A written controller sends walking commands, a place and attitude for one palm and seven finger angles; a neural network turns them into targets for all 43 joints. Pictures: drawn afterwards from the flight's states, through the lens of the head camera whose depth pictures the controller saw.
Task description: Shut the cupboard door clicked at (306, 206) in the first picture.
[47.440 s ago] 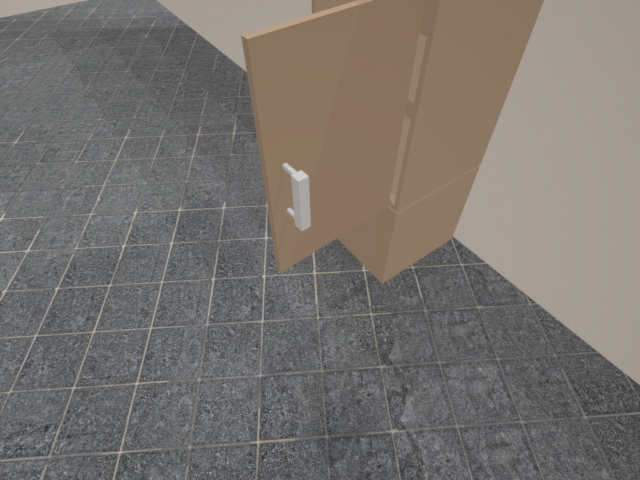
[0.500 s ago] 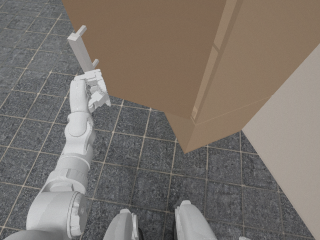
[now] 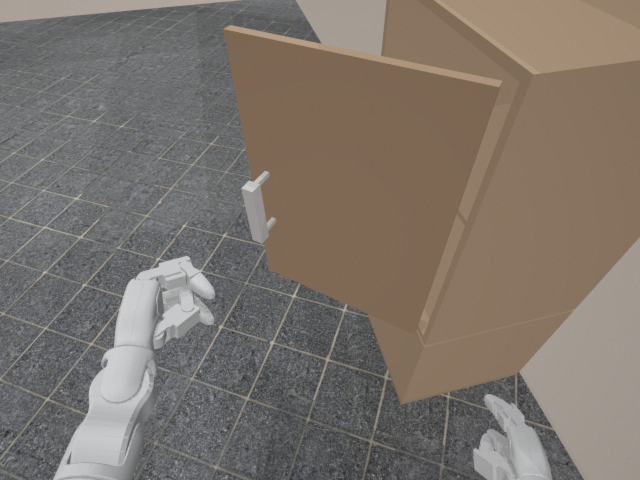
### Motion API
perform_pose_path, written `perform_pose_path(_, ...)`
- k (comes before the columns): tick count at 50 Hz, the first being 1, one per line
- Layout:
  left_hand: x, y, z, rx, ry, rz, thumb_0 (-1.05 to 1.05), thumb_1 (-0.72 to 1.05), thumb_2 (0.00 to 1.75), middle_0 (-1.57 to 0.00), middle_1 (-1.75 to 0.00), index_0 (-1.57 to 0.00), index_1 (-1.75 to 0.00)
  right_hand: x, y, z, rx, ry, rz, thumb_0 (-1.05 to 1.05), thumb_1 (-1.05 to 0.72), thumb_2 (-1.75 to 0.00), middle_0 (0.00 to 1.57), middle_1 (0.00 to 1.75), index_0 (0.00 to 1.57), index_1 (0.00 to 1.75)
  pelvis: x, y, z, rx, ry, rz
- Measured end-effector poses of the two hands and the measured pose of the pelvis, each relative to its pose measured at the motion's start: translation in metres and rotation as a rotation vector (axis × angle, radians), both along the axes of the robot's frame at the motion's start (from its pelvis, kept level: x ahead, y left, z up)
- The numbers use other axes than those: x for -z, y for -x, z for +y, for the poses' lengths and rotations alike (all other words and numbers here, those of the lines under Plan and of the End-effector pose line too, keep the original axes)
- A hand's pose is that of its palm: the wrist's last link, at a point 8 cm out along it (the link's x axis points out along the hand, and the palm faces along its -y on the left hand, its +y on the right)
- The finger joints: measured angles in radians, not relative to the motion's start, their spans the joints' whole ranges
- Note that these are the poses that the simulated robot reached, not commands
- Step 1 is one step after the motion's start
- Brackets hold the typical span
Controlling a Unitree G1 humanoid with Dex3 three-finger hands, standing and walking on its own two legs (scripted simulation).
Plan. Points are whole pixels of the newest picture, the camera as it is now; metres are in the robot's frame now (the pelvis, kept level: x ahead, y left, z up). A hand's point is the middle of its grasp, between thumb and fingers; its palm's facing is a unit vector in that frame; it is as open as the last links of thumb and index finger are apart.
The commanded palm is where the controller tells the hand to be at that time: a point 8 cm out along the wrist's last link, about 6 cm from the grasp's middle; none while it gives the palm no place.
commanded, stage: draw the hand back to the body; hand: left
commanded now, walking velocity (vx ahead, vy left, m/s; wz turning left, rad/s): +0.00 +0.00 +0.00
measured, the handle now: (262, 207) +0.62 +0.16 -0.06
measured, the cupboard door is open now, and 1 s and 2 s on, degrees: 48 48 48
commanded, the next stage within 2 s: step back with the hand held close in 0.86 s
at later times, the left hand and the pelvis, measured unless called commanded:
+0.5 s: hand (20, 340) +0.20 +0.27 +0.18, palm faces +0.46 -0.78 -0.43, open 6.3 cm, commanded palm +0.15 +0.31 +0.19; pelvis +0.01 +0.00 +0.02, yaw +1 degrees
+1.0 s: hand (17, 357) +0.18 +0.26 +0.18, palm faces +0.46 -0.79 -0.41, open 7.4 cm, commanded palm +0.13 +0.30 +0.19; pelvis -0.01 +0.00 +0.02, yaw +0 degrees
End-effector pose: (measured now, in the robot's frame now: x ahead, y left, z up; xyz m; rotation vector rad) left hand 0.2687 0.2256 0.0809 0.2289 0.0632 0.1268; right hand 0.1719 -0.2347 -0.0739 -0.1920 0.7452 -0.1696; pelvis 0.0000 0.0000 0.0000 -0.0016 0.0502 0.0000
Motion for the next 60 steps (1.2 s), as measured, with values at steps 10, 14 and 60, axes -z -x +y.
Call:
perform_pose_path(10, -0.048, 0.045, 0.040, -0.161, -0.076, -0.054, 0.02, 0.89, 0.90, -0.82, -0.97, -0.82, -0.98, -0.018, -0.034, 0.039, -0.131, -0.049, -0.082, 0.01, -0.91, -0.90, 0.20, 0.30, 0.21, 0.30, -0.014, -0.012, 0.004, -0.012, 0.003, -0.085)
perform_pose_path(14, -0.063, 0.063, 0.051, -0.205, -0.118, -0.077, 0.02, 0.89, 0.90, -0.71, -0.85, -0.71, -0.86, -0.015, -0.033, 0.043, -0.151, -0.059, -0.073, 0.01, -0.91, -0.90, 0.20, 0.30, 0.21, 0.30, -0.016, -0.014, 0.005, -0.013, 0.004, -0.099)
perform_pose_path(60, -0.111, 0.120, 0.081, -0.247, -0.333, -0.218, 0.01, 0.89, 0.90, -0.21, -0.30, -0.21, -0.30, -0.003, 0.023, 0.000, -0.006, 0.007, 0.003, 0.01, -0.91, -0.90, 0.20, 0.30, 0.21, 0.30, -0.015, 0.010, 0.011, 0.005, 0.014, -0.054)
